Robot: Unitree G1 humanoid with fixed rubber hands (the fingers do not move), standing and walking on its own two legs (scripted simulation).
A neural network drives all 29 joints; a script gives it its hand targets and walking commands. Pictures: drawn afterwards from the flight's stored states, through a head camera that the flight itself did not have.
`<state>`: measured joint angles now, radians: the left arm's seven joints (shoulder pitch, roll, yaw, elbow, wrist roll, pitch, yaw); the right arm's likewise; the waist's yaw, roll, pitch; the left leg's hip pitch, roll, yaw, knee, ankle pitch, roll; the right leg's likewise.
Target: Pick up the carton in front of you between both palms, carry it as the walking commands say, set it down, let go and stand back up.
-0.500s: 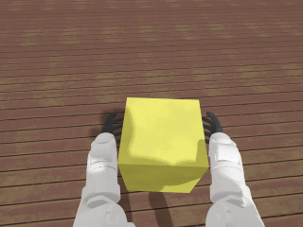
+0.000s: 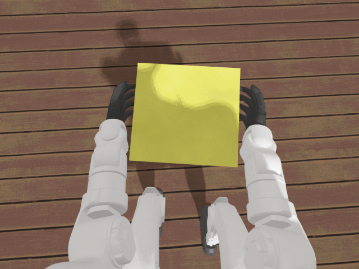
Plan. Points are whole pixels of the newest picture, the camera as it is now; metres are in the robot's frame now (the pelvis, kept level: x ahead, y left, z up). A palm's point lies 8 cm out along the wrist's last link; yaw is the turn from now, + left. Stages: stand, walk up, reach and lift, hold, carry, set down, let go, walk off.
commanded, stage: set down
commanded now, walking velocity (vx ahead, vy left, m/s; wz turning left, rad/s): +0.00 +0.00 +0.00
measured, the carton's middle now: (185, 123) +0.42 +0.04 -0.15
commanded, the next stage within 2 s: none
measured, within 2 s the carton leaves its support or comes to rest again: rests again in 1.52 s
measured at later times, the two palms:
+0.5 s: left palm (125, 122) +0.44 +0.21 -0.23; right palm (227, 122) +0.45 -0.09 -0.22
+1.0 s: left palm (134, 125) +0.47 +0.21 -0.39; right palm (216, 128) +0.48 -0.09 -0.38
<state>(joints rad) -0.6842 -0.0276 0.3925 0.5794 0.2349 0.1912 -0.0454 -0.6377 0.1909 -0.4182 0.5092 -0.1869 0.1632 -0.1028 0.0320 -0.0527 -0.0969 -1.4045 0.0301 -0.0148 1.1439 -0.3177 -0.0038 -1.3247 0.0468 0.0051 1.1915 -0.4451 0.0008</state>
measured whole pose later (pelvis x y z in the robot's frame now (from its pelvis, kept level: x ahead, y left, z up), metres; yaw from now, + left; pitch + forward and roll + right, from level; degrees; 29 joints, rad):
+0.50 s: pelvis -0.03 +0.01 -0.14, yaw -1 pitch +45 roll -3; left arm -0.96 0.05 0.39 0.66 0.21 0.29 0.00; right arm -0.93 0.10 -0.48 0.61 -0.17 0.24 -0.11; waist 0.03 -0.07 -0.15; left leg -2.02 0.01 -0.03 1.64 -0.41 0.01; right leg -1.91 0.08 0.02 1.69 -0.58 0.04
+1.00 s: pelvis -0.04 +0.00 -0.24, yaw -2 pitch +45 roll -4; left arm -1.25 0.22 0.31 0.83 0.11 0.24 0.03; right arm -1.20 -0.01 -0.41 0.74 -0.07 0.20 -0.18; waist 0.06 -0.07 0.11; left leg -2.32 0.01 -0.05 1.97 -0.44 0.00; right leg -2.20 0.11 0.00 2.04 -0.63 0.05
